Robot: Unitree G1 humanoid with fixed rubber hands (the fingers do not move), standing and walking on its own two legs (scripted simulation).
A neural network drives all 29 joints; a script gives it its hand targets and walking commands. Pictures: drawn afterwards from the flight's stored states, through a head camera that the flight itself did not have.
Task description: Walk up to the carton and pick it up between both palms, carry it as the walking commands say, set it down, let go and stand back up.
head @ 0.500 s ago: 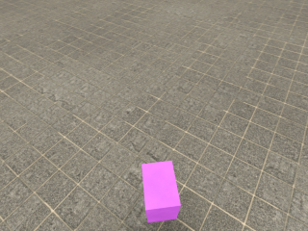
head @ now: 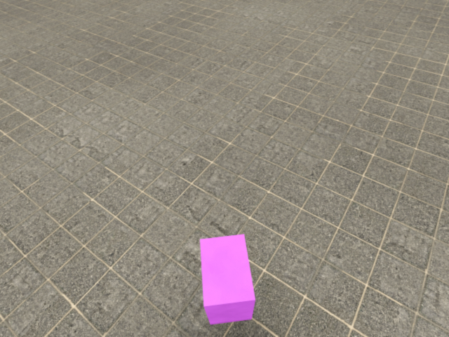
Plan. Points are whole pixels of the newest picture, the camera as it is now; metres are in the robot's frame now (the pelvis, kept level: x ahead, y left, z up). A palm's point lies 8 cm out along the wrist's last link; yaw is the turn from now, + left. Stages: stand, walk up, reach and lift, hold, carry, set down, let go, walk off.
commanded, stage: stand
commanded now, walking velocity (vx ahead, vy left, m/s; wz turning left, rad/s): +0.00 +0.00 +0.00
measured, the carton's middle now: (226, 280) +0.41 +0.03 -0.63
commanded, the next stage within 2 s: reach and lift in 0.28 s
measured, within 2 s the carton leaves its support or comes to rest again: neither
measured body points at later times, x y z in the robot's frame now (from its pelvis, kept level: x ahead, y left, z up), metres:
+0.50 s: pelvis -0.02 +0.01 -0.03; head +0.03 +0.01 +0.42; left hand +0.17 +0.23 -0.14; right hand +0.17 -0.23 -0.14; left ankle -0.02 +0.13 -0.74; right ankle -0.01 -0.07 -0.74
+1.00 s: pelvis -0.07 +0.03 -0.07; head +0.05 +0.03 +0.36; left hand +0.17 +0.22 -0.18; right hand +0.17 -0.18 -0.18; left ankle -0.02 +0.14 -0.74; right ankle -0.01 -0.07 -0.74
